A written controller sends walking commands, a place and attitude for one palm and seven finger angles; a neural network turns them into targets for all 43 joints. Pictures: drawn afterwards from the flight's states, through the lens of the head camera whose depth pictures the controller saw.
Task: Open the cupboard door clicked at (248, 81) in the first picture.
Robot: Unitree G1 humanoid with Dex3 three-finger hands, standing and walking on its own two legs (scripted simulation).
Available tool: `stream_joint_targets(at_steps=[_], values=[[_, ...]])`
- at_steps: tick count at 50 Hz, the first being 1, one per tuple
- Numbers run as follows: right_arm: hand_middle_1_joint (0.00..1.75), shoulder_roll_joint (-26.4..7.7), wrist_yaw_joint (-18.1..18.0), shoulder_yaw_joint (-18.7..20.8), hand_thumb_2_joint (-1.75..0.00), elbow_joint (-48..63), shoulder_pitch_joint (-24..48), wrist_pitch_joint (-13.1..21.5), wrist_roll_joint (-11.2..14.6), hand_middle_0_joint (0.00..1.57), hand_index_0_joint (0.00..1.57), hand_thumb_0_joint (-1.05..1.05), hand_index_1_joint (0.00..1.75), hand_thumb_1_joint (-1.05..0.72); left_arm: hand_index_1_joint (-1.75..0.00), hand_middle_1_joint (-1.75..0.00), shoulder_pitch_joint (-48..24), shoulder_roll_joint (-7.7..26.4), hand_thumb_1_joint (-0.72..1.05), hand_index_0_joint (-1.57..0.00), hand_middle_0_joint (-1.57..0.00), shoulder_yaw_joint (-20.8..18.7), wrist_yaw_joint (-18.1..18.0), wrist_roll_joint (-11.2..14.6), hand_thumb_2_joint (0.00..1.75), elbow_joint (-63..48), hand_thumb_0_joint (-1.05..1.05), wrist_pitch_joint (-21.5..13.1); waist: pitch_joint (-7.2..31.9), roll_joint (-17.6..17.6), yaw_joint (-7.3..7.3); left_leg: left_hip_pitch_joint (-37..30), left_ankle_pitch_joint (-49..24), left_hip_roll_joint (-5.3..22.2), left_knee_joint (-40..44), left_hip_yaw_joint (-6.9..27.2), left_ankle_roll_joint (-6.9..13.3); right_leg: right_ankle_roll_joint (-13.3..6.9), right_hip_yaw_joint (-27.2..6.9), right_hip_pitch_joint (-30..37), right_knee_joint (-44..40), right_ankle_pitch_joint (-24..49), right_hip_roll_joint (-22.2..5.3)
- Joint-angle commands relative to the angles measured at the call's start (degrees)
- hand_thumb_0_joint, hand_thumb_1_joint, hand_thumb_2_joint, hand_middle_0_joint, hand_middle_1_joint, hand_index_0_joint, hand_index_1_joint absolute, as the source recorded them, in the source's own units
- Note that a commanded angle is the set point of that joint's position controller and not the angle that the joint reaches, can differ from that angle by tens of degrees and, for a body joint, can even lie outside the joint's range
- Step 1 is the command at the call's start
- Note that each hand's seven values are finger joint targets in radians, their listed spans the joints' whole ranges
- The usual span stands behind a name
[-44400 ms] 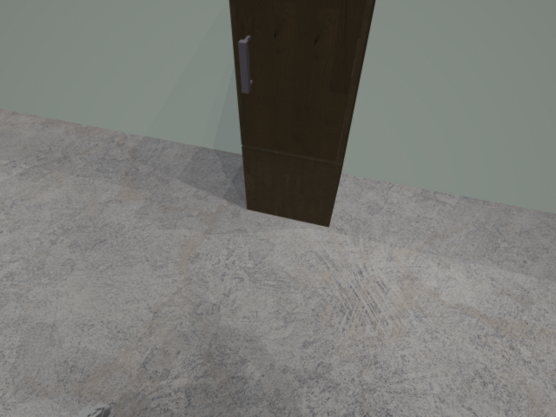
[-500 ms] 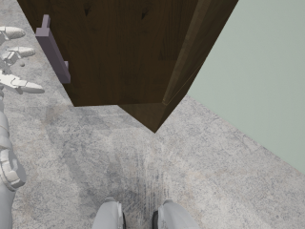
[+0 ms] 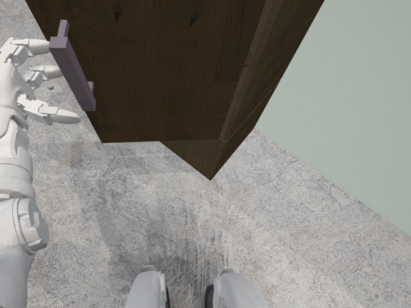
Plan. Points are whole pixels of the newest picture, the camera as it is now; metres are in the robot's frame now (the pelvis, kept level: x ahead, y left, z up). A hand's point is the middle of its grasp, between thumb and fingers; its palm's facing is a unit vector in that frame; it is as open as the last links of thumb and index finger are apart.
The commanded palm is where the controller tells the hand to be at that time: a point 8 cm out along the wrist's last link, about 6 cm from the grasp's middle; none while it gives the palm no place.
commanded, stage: slide the fingers in behind the handle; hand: left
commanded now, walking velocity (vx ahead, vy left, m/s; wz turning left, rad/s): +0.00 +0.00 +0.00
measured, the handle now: (77, 70) +0.54 +0.22 +0.07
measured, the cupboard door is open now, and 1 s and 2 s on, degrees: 44 44 43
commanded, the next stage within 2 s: close the thumb around the handle in 1.04 s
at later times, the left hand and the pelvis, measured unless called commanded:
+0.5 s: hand (75, 88) +0.49 +0.21 +0.07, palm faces +0.05 -1.00 -0.01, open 14.0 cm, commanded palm +0.47 +0.25 +0.07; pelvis +0.00 +0.00 +0.00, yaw +0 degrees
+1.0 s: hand (81, 87) +0.50 +0.20 +0.07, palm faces +0.07 -1.00 -0.01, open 14.0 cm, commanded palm +0.47 +0.24 +0.07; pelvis +0.00 -0.01 +0.00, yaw +0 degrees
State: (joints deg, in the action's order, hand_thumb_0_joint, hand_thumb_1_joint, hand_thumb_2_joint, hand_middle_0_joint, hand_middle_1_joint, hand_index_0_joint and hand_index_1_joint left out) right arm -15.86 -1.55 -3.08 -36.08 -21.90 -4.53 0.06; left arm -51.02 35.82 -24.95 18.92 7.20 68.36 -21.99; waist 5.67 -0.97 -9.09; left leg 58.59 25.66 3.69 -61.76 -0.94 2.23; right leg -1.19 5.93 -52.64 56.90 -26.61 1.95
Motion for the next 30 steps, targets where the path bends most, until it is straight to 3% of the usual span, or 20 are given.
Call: stream_joint_targets(at_steps=[1,2,6,8,10,12,14,16,18,21,22,23,25,26,28,30], values=[[0.3,-10.9,-0.6,4.6,-0.9,1.7,-10.0,0.7,-0.1,0.2,0.2,0.0,0.3,-0.9,-1.2,-1.2,-26.1,10.3,-0.5,-0.3,-0.3,1.8,0.8,1.2,0.3,-14.9,0.0,-4.4,28.7,-12.2,-1.77,-32.4,-23.8,-0.8,5.7,6.0,-0.5,-0.1,-3.4,1.8,-6.6,16.2,2.0],[0.3,-11.0,-0.6,4.8,-0.9,1.4,-10.2,0.6,-0.1,0.2,0.2,0.0,0.3,-0.9,-1.2,-1.2,-25.4,10.1,-0.5,-0.3,-0.3,1.7,0.6,1.2,0.3,-14.4,0.0,-4.3,28.6,-10.2,-2.05,-32.5,-24.0,-0.8,5.7,6.3,-0.5,-0.1,-3.2,2.0,-6.7,16.4,2.0],[0.3,-10.8,-0.4,5.0,-0.9,1.3,-9.9,0.6,0.0,0.2,0.2,0.0,0.3,-0.9,-1.2,-1.2,-23.8,9.7,-0.5,-0.3,-0.3,1.4,0.2,1.4,0.3,-15.1,0.0,-4.7,29.1,-9.5,-1.38,-31.9,-24.1,-1.0,5.8,5.9,-0.4,-0.1,-3.4,3.5,-6.8,17.3,2.1],[0.3,-10.6,-0.3,4.8,-0.9,1.5,-9.5,0.7,0.1,0.2,0.2,0.0,0.3,-0.9,-1.2,-1.2,-23.8,9.0,-0.5,-0.3,-0.3,1.7,-0.1,1.6,0.3,-14.3,0.0,-4.2,26.9,-9.0,-1.56,-29.8,-22.2,-1.2,6.0,5.4,-0.3,0.1,-3.5,4.1,-7.0,16.8,2.0],[0.3,-10.7,-0.4,4.7,-0.9,2.0,-9.7,0.6,0.0,0.2,0.2,0.0,0.3,-0.9,-1.2,-1.2,-23.1,11.5,-0.5,-0.3,-0.3,-0.6,-1.0,1.4,0.3,-13.7,0.0,-4.1,26.7,-8.6,-0.93,-28.3,-22.3,-1.4,5.9,5.2,-0.1,-0.1,-3.7,5.4,-6.7,17.5,2.0],[0.3,-10.3,-0.2,4.6,-0.9,2.3,-9.3,0.7,0.0,0.2,0.2,0.0,0.3,-0.9,-1.2,-1.2,-23.8,10.8,-0.5,-0.3,-0.3,-0.1,-1.8,1.0,0.3,-15.7,0.0,-4.6,28.2,-10.6,-0.32,-29.8,-23.9,-1.4,6.0,5.2,-0.4,-0.1,-3.7,5.7,-6.3,18.4,1.8],[0.3,-10.1,0.2,4.8,-0.9,2.9,-9.3,0.6,-0.1,0.2,0.2,0.0,0.3,-0.9,-1.2,-1.2,-20.8,11.1,-0.5,-0.3,-0.3,-1.1,-2.8,0.7,0.3,-16.0,0.0,-5.1,28.8,-10.2,0.62,-30.1,-25.2,-1.5,6.2,4.9,-0.6,-0.1,-3.6,7.0,-6.2,19.6,1.9],[0.3,-9.8,0.4,4.9,-0.9,2.9,-9.1,0.6,-0.1,0.2,0.2,0.0,0.3,-0.9,-1.2,-1.2,-21.6,8.7,-0.5,-0.3,-0.3,0.7,-3.2,0.5,0.3,-17.1,0.0,-5.8,29.2,-8.8,-0.33,-30.6,-26.2,-1.3,5.8,4.8,-0.4,0.1,-3.7,6.7,-6.0,20.9,2.0],[0.3,-9.9,0.5,4.9,-0.9,3.1,-8.7,0.5,0.1,0.2,0.2,0.0,0.3,-0.9,-1.2,-1.2,-20.4,8.1,-0.5,-0.3,-0.3,1.0,-3.2,0.7,0.3,-14.7,0.0,-5.4,26.2,-7.7,-0.35,-27.4,-22.5,-1.6,6.2,4.3,-0.3,0.2,-4.0,7.7,-6.6,19.4,1.9],[0.3,-10.0,0.3,4.8,-0.9,3.2,-8.7,0.4,0.2,0.2,0.2,0.0,0.3,-0.9,-1.2,-1.2,-21.5,8.5,-0.5,-0.3,-0.3,0.7,-3.4,0.7,0.3,-14.0,0.0,-5.0,25.6,-6.6,-0.7,-26.2,-20.9,-1.7,6.5,4.2,-0.1,0.3,-4.1,7.8,-6.6,18.5,1.8],[0.3,-10.2,0.2,4.8,-0.9,3.2,-8.8,0.4,0.2,0.2,0.2,0.0,0.3,-0.9,-1.2,-1.2,-20.6,9.9,-0.5,-0.3,-0.3,-0.5,-3.7,0.5,0.3,-13.1,0.0,-4.9,25.2,-6.1,-0.18,-25.5,-20.1,-1.7,6.6,4.2,-0.2,0.2,-4.2,8.0,-6.7,17.9,1.8],[0.3,-9.9,0.2,4.7,-0.9,3.4,-8.6,0.5,0.2,0.2,0.2,0.0,0.3,-0.9,-1.2,-1.2,-21.9,8.1,-0.5,-0.3,-0.3,1.1,-3.7,0.6,0.3,-13.7,0.0,-5.0,25.0,-7.0,-0.85,-25.6,-19.8,-1.8,6.6,4.1,-0.1,0.3,-4.3,7.6,-6.8,17.8,1.7],[0.3,-9.8,0.3,4.9,-0.9,3.2,-8.9,0.8,0.0,0.2,0.2,0.0,0.3,-0.9,-1.2,-1.2,-23.2,7.6,-0.5,-0.3,-0.3,1.0,-4.0,0.8,0.3,-15.7,0.0,-5.9,26.5,-7.9,-0.63,-27.6,-21.4,-1.7,6.3,4.4,-0.2,0.0,-4.2,7.4,-6.4,18.4,1.8],[0.3,-9.9,0.3,5.0,-0.9,3.2,-8.9,0.8,-0.1,0.2,0.2,0.0,0.3,-0.9,-1.2,-1.2,-21.5,9.0,-0.5,-0.3,-0.3,-0.5,-4.2,0.7,0.3,-15.5,0.0,-6.2,28.6,-7.8,0.34,-28.1,-22.5,-1.7,6.2,4.4,-0.3,0.1,-4.3,8.2,-6.1,19.3,1.8],[0.3,-9.5,0.5,5.0,-0.9,3.0,-8.6,0.9,0.0,0.2,0.2,0.0,0.3,-0.9,-1.2,-1.2,-22.4,5.5,-0.5,-0.3,-0.3,2.4,-4.4,0.5,0.3,-15.1,0.0,-6.2,27.0,-7.9,-0.71,-28.1,-21.9,-1.7,6.1,4.4,-0.4,0.2,-4.1,6.5,-6.3,18.4,1.7],[0.3,-9.6,0.7,5.0,-0.9,2.6,-9.1,1.0,-0.1,0.2,0.2,0.0,0.3,-0.9,-1.2,-1.2,-22.6,4.8,-0.5,-0.3,-0.3,2.6,-4.8,0.6,0.3,-14.2,0.0,-6.2,26.1,-6.8,-0.98,-27.5,-21.1,-1.7,6.1,4.6,-0.3,0.1,-3.9,6.2,-6.3,17.8,1.8]])
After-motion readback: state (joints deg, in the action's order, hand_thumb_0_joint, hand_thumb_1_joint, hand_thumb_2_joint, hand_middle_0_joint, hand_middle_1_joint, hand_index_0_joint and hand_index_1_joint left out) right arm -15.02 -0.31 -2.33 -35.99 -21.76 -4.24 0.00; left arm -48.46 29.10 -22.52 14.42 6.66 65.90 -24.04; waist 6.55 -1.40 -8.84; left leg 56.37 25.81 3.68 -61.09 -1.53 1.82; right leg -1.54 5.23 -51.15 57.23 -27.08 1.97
